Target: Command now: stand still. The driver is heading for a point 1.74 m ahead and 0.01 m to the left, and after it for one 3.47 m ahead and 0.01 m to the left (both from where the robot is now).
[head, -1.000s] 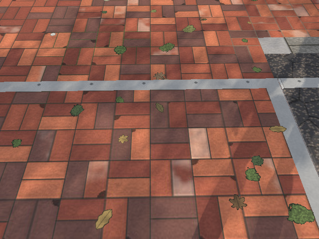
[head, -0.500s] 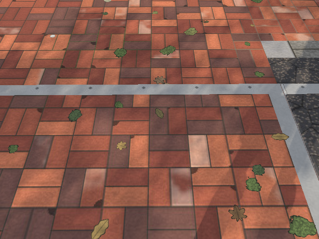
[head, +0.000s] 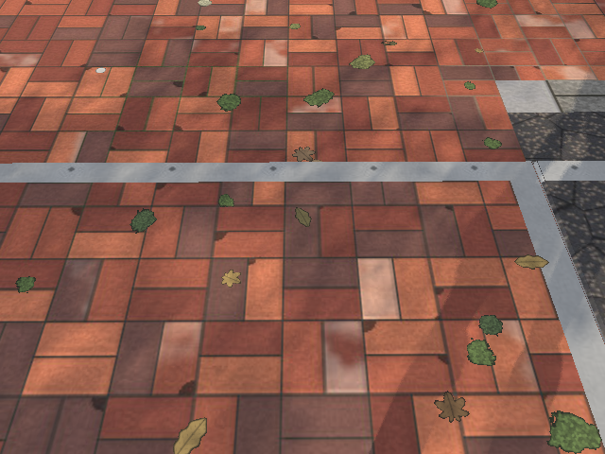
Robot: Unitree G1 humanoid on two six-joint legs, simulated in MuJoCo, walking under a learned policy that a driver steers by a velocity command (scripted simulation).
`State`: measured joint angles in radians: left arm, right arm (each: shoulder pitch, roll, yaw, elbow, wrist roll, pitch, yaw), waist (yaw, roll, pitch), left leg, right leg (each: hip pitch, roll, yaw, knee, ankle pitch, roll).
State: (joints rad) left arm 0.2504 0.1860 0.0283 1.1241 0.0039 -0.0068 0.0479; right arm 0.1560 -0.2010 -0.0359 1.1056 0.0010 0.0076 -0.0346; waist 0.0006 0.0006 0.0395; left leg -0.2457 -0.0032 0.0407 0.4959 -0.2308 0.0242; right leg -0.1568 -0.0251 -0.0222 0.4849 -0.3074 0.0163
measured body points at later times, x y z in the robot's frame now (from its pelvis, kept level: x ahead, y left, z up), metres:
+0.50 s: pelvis +0.00 +0.00 +0.00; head +0.02 +0.00 +0.45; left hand -0.01 +0.23 -0.16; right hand +0.04 -0.24 -0.15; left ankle +0.02 +0.10 -0.74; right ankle -0.03 -0.13 -0.74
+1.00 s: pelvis +0.01 +0.00 +0.00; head +0.02 +0.00 +0.45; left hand -0.02 +0.23 -0.16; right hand +0.03 -0.25 -0.16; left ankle +0.02 +0.10 -0.74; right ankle -0.03 -0.13 -0.73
